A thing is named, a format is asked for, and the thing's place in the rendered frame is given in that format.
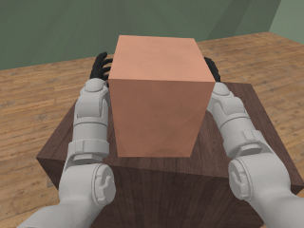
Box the robot left forearm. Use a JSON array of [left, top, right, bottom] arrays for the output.
[[58, 78, 110, 199]]

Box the carton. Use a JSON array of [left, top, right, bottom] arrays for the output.
[[108, 35, 216, 158]]

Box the left robot hand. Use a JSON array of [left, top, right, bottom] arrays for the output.
[[89, 51, 113, 87]]

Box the left robot upper arm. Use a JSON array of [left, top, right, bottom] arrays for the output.
[[16, 162, 116, 228]]

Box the right robot hand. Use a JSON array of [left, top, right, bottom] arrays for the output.
[[203, 57, 221, 83]]

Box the pedestal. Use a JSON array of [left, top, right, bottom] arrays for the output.
[[36, 74, 304, 228]]

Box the robot right forearm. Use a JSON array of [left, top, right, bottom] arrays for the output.
[[206, 82, 291, 188]]

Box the right robot upper arm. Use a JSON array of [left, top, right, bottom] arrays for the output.
[[228, 152, 304, 228]]

